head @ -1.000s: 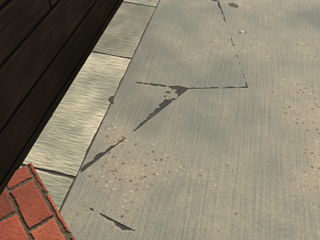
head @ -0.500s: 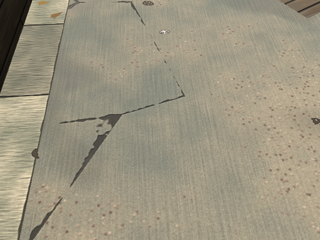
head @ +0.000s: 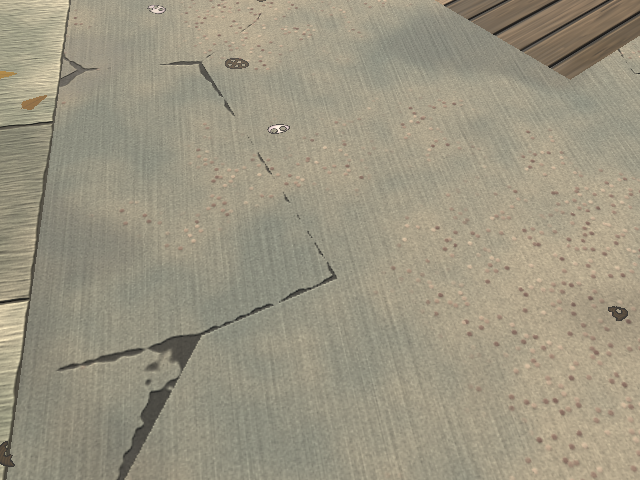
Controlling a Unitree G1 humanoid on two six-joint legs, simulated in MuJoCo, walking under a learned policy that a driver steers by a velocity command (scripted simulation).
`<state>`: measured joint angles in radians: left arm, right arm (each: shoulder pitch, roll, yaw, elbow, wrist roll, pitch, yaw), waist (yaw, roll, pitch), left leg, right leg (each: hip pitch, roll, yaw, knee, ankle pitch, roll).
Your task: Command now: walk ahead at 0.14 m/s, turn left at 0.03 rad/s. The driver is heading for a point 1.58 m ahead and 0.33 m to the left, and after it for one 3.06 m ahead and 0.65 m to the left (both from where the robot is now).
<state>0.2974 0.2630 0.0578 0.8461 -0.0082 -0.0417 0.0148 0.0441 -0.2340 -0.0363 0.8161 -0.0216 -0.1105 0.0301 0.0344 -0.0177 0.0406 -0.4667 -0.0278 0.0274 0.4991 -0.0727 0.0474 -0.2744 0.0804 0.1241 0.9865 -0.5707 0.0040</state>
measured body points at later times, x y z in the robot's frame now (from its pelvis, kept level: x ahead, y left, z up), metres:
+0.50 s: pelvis +0.05 -0.03 +0.02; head +0.08 -0.05 +0.47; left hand +0.10 +0.27 -0.08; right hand +0.25 -0.28 -0.10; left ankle +0.03 +0.11 -0.64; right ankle +0.08 -0.14 -0.72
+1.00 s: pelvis +0.04 +0.02 +0.02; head +0.05 +0.04 +0.46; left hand +0.01 +0.32 -0.11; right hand +0.28 -0.15 -0.09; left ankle +0.00 +0.11 -0.72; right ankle +0.08 -0.13 -0.70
